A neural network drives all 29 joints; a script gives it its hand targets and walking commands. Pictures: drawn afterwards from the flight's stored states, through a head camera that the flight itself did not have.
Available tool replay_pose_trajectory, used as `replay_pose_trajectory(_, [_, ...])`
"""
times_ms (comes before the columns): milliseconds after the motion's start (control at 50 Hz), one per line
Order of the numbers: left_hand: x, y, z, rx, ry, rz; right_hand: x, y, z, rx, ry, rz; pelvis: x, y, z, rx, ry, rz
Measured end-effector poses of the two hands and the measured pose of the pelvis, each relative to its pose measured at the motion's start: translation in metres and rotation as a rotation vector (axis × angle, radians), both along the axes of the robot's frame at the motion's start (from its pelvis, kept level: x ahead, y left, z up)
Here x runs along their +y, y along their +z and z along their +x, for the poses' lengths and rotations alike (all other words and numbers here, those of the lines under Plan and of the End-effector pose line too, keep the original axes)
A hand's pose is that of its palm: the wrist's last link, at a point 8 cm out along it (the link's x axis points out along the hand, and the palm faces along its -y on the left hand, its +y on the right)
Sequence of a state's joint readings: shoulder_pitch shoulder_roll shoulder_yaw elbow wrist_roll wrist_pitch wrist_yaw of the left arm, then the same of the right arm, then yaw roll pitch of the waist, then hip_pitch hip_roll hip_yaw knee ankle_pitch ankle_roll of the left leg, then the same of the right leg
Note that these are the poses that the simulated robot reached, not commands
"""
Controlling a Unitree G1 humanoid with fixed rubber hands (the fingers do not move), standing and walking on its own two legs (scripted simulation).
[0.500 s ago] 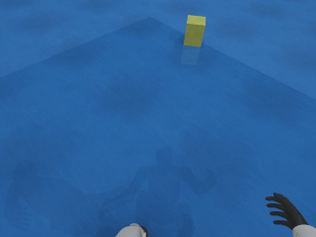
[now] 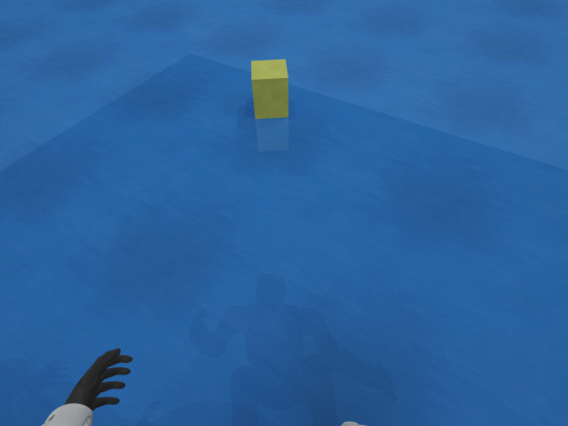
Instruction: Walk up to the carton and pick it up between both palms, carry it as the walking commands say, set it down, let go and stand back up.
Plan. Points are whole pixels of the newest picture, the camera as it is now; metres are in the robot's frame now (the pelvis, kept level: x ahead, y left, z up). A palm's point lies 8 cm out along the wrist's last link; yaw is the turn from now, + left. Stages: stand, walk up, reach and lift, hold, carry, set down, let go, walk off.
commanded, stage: walk up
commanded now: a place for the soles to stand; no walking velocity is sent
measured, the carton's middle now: (270, 89) +1.95 +0.01 -0.63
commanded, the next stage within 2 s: none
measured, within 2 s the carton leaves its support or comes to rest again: neither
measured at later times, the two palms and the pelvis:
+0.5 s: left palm (80, 295) +0.38 +0.37 -0.09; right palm (444, 253) +0.40 -0.28 -0.05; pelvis +0.30 +0.04 +0.01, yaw -2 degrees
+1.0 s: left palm (125, 190) +0.62 +0.34 -0.08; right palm (407, 159) +0.68 -0.30 -0.08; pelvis +0.58 +0.01 +0.01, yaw +2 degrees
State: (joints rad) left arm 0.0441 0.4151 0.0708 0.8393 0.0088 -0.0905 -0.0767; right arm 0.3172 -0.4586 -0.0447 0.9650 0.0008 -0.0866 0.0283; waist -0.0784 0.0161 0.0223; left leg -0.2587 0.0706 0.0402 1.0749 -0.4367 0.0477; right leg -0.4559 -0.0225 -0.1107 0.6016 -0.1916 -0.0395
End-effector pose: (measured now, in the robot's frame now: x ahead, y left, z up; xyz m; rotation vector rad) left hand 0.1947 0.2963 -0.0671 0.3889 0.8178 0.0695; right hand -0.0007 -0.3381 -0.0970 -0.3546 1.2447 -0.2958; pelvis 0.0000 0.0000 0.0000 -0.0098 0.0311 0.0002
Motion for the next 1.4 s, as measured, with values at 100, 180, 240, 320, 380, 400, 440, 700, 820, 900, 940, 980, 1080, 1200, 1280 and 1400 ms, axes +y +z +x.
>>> replay_pose_trajectory(100, [0.010,-0.005,-0.012,0.108,0.111,-0.002,0.017,0.008,0.122,-0.112,0.119,0.055,0.000,0.012,0.056,-0.014,0.018,-0.014])
replay_pose_trajectory(180, [0.032,-0.010,-0.024,0.204,0.205,0.006,0.030,0.018,0.210,-0.158,0.202,0.074,0.006,0.015,0.105,-0.015,0.024,-0.022])
replay_pose_trajectory(240, [0.051,-0.017,-0.021,0.266,0.262,0.005,0.042,0.025,0.275,-0.187,0.242,0.063,0.015,0.013,0.146,-0.013,0.032,-0.035])
replay_pose_trajectory(320, [0.077,-0.037,0.010,0.330,0.298,0.014,0.055,0.029,0.356,-0.264,0.269,0.023,0.033,-0.001,0.204,-0.017,0.034,-0.021])
replay_pose_trajectory(380, [0.082,-0.041,0.057,0.330,0.272,0.018,0.062,0.034,0.389,-0.298,0.258,0.003,0.041,-0.001,0.236,-0.035,0.021,0.003])
replay_pose_trajectory(400, [0.082,-0.039,0.076,0.321,0.252,0.019,0.063,0.036,0.395,-0.301,0.243,0.000,0.042,0.001,0.246,-0.039,0.012,0.006])
replay_pose_trajectory(440, [0.079,-0.034,0.117,0.296,0.210,0.014,0.061,0.040,0.401,-0.290,0.207,-0.008,0.043,0.007,0.269,-0.045,-0.012,0.018])
replay_pose_trajectory(700, [0.036,-0.002,0.394,0.106,0.018,0.024,0.009,0.009,0.439,-0.108,0.004,-0.002,0.017,0.001,0.429,-0.039,-0.032,0.046])
replay_pose_trajectory(820, [0.020,0.005,0.446,0.047,0.084,0.035,0.010,-0.007,0.519,-0.054,0.049,0.043,0.003,0.003,0.492,-0.029,-0.010,0.011])
replay_pose_trajectory(900, [0.026,0.003,0.438,0.123,0.157,0.037,0.020,0.002,0.594,-0.105,0.113,0.070,0.002,0.012,0.529,-0.028,0.012,-0.005])
replay_pose_trajectory(940, [0.032,-0.001,0.433,0.167,0.190,0.035,0.026,0.008,0.631,-0.124,0.155,0.074,0.004,0.014,0.547,-0.027,0.019,-0.010])
replay_pose_trajectory(980, [0.040,-0.006,0.429,0.206,0.225,0.028,0.031,0.013,0.665,-0.140,0.188,0.070,0.008,0.013,0.567,-0.025,0.024,-0.015])
replay_pose_trajectory(1080, [0.065,-0.033,0.438,0.288,0.292,0.007,0.045,0.021,0.747,-0.194,0.242,0.021,0.025,0.001,0.624,-0.044,0.033,-0.020])
replay_pose_trajectory(1200, [0.067,-0.044,0.511,0.312,0.228,-0.010,0.048,0.040,0.791,-0.273,0.185,-0.033,0.035,0.003,0.675,-0.073,0.003,0.010])
replay_pose_trajectory(1280, [0.060,-0.032,0.577,0.280,0.154,-0.020,0.039,0.046,0.794,-0.246,0.118,-0.042,0.035,0.013,0.708,-0.062,-0.016,0.021])
replay_pose_trajectory(1400, [0.046,-0.013,0.679,0.222,0.080,-0.002,0.019,0.030,0.798,-0.140,0.043,-0.023,0.023,0.014,0.765,-0.050,-0.033,0.034])
